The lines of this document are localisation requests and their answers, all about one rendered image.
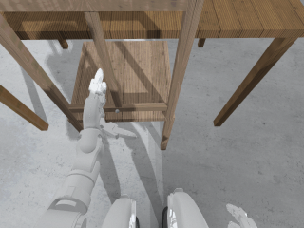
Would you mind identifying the robot right hand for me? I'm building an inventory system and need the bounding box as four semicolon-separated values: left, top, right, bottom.
226;203;257;228

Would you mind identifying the table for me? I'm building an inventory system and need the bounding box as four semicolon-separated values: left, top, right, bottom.
0;0;304;131

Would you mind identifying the robot left forearm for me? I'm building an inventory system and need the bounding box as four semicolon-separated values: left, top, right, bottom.
33;128;105;228

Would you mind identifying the robot left upper arm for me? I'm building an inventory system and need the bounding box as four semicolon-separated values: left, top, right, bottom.
36;209;87;228

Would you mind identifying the robot right shin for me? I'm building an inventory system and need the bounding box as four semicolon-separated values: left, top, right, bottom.
167;188;183;228

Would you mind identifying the robot shin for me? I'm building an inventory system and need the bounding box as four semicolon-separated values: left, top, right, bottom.
120;194;136;228
167;188;183;228

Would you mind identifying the robot left shin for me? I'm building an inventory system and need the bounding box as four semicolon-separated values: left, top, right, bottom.
120;194;136;228

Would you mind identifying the robot left hand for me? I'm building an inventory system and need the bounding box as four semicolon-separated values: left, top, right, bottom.
83;68;137;140

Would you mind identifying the chair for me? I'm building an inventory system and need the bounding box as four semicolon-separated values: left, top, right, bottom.
0;0;204;151

